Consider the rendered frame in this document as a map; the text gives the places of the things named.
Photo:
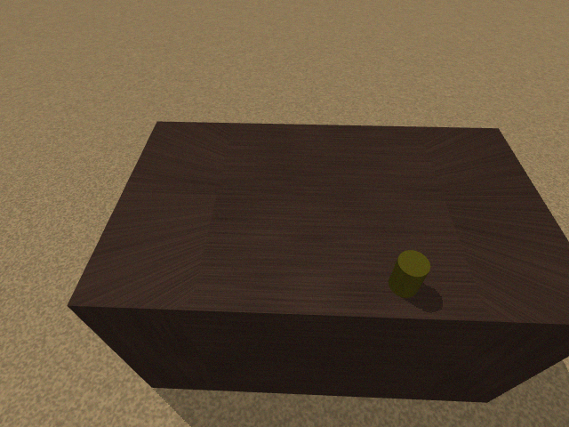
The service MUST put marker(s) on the can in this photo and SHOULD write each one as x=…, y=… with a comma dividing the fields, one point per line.
x=409, y=272

